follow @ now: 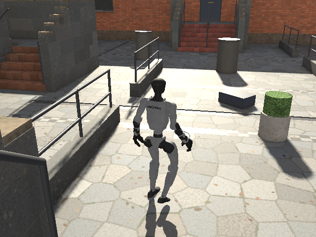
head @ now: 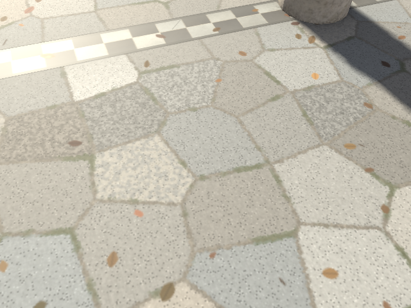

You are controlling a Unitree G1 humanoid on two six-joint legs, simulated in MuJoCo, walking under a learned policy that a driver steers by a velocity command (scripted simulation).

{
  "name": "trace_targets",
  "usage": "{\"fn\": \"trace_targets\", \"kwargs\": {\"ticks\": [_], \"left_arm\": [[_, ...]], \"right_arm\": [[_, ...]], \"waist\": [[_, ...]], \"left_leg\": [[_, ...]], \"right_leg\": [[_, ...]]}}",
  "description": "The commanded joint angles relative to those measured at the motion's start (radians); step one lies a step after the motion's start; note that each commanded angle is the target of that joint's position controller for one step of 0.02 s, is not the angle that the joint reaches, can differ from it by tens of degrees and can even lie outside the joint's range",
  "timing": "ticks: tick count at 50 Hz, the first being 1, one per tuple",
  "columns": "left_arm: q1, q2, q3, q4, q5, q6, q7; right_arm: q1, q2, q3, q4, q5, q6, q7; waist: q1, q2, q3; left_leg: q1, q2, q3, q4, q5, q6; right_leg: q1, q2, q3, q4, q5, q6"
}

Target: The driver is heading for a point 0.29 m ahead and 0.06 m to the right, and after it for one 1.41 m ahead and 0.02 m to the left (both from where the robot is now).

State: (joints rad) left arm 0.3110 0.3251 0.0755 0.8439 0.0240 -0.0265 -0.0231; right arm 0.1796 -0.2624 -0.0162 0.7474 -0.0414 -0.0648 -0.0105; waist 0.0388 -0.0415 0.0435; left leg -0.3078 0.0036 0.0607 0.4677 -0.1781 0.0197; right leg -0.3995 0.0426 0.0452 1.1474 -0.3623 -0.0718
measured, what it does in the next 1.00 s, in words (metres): walks ahead: right foot, then left foot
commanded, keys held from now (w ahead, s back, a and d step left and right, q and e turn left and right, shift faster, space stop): w+e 0.26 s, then w+q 0.74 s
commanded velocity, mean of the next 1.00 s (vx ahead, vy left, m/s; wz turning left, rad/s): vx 0.50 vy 0.00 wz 0.02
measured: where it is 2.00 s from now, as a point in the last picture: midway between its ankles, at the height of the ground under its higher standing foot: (215, 163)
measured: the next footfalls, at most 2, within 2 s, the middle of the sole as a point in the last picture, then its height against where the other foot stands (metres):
right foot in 0.38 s outside the picture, level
left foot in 0.92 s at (214, 262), level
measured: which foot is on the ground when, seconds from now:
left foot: down 0.00-0.38, up 0.40-0.90, down 0.92-1.00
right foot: up 0.00-0.36, down 0.38-0.94, up 0.96-1.00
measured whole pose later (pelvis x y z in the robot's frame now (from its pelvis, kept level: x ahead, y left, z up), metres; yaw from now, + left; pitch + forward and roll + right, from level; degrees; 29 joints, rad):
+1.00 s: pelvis +0.51 -0.06 -0.02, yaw +6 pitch +0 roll +0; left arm 0.34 0.23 0.04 0.90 0.02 -0.06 0.01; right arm 0.13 -0.26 -0.06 0.77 -0.03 -0.02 0.03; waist 0.02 -0.01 0.06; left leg -0.42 -0.09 0.10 0.63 -0.22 0.15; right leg -0.20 -0.05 -0.11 1.15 -0.42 -0.01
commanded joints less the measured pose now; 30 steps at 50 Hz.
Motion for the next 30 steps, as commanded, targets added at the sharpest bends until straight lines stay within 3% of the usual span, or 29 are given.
{"fn": "trace_targets", "kwargs": {"ticks": [1, 6, 10, 14, 16, 17, 18, 19, 20, 21, 22, 23, 25, 27, 30], "left_arm": [[0.012, 0.03, 0.003, -0.072, 0.011, 0.016, -0.023], [-0.14, 0.007, -0.01, -0.143, 0.012, 0.027, -0.044], [-0.266, -0.024, -0.03, -0.194, 0.008, 0.018, -0.061], [-0.35, -0.021, -0.035, -0.233, 0.018, 0.017, -0.065], [-0.321, -0.02, -0.033, -0.225, 0.027, 0.012, -0.05], [-0.245, -0.01, -0.026, -0.201, 0.03, 0.004, -0.041], [-0.087, 0.004, -0.015, -0.145, 0.037, -0.01, -0.03], [0.081, 0.065, 0.004, -0.097, 0.058, -0.02, -0.014], [0.125, 0.186, 0.028, -0.099, 0.06, -0.024, 0.004], [0.157, 0.193, 0.037, -0.107, 0.016, -0.016, 0.021], [0.08, 0.149, 0.024, -0.089, 0.008, -0.02, 0.028], [0.022, 0.078, 0.003, -0.081, 0.006, -0.029, 0.026], [-0.054, 0.001, -0.02, -0.077, -0.002, -0.045, 0.024], [-0.041, -0.009, -0.024, -0.065, -0.002, -0.067, 0.023], [-0.01, 0.01, -0.015, -0.035, -0.007, -0.086, 0.026]], "right_arm": [[0.111, -0.104, -0.033, -0.011, 0.015, -0.027, 0.004], [0.159, -0.11, -0.044, 0.023, 0.021, -0.038, 0.01], [0.178, -0.123, -0.052, 0.043, 0.019, -0.036, 0.01], [0.242, -0.148, -0.06, 0.076, 0.021, -0.022, 0.003], [0.279, -0.162, -0.059, 0.108, 0.019, -0.008, 0.004], [0.283, -0.174, -0.058, 0.119, 0.019, -0.001, 0.004], [0.275, -0.172, -0.053, 0.123, 0.026, 0.006, 0.004], [0.274, -0.137, -0.039, 0.103, 0.033, 0.004, 0.008], [0.341, 0.0, -0.006, 0.041, 0.056, 0.0, 0.031], [0.239, -0.126, -0.044, 0.041, 0.044, 0.01, 0.015], [0.172, -0.122, -0.049, 0.024, 0.052, 0.006, 0.014], [0.177, -0.097, -0.04, 0.036, 0.052, 0.0, 0.017], [0.238, -0.081, -0.045, 0.082, 0.022, 0.026, 0.024], [0.258, -0.058, -0.049, 0.098, 0.016, 0.05, 0.037], [0.169, -0.034, -0.051, 0.076, 0.016, 0.061, 0.051]], "waist": [[-0.036, 0.158, -0.056], [-0.044, 0.139, -0.012], [-0.066, 0.137, 0.019], [-0.093, 0.132, 0.043], [-0.076, 0.14, 0.028], [-0.038, 0.14, -0.013], [0.039, 0.108, -0.096], [0.107, 0.044, -0.22], [0.068, -0.217, -0.376], [0.124, -0.078, -0.395], [0.08, -0.047, -0.239], [0.03, -0.028, -0.133], [-0.04, -0.051, -0.061], [-0.058, -0.041, -0.056], [-0.059, -0.029, -0.001]], "left_leg": [[0.199, 0.263, -0.238, -0.263, 0.115, 0.12], [0.228, 0.267, -0.079, -0.314, 0.225, 0.14], [0.223, 0.243, 0.045, -0.315, 0.253, 0.116], [0.284, 0.273, 0.092, -0.282, 0.337, 0.097], [0.32, 0.286, 0.103, -0.194, 0.578, 0.098], [0.333, 0.282, 0.113, -0.084, 0.729, 0.097], [0.286, 0.251, 0.145, 0.102, 0.755, 0.082], [0.105, 0.21, 0.14, 0.353, 0.488, 0.067], [-0.284, 0.037, 0.12, 0.734, -0.342, 0.015], [-0.34, -0.008, -0.072, 0.868, -0.358, 0.026], [-0.377, 0.035, -0.125, 0.859, -0.264, 0.042], [-0.347, 0.072, -0.112, 0.772, -0.2, 0.045], [-0.24, 0.096, -0.104, 0.684, -0.146, 0.032], [-0.209, 0.083, -0.099, 0.678, -0.106, 0.026], [-0.308, 0.095, -0.097, 0.629, 0.004, 0.017]], "right_leg": [[-0.202, -0.083, 0.02, 0.034, 0.055, 0.016], [-0.327, -0.112, 0.0, -0.065, 0.192, 0.038], [-0.264, -0.115, -0.059, -0.31, 0.323, 0.031], [-0.181, -0.088, -0.126, -0.475, 0.238, -0.012], [-0.08, -0.034, -0.145, -0.537, 0.137, -0.048], [0.019, 0.002, -0.15, -0.577, 0.111, -0.068], [0.22, 0.035, -0.158, -0.664, 0.166, -0.088], [0.498, -0.098, -0.02, -0.672, 0.118, -0.122], [0.816, -0.482, 0.496, -0.737, 0.129, -0.245], [0.733, -0.497, 0.59, -0.816, 0.246, -0.25], [0.614, -0.439, 0.381, -0.814, 0.345, -0.213], [0.474, -0.386, 0.258, -0.848, 0.404, -0.167], [0.313, -0.307, 0.109, -0.916, 0.414, -0.096], [0.273, -0.294, 0.052, -0.963, 0.433, -0.093], [0.278, -0.285, -0.033, -1.021, 0.412, -0.088]]}}
Velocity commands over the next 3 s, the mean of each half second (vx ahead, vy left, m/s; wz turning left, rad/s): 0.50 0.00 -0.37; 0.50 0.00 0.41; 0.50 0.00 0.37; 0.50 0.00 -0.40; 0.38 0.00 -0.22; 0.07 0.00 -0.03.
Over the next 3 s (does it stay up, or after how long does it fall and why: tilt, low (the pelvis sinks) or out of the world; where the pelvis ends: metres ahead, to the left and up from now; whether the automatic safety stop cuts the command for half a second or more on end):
stays up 1.31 0.00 0.01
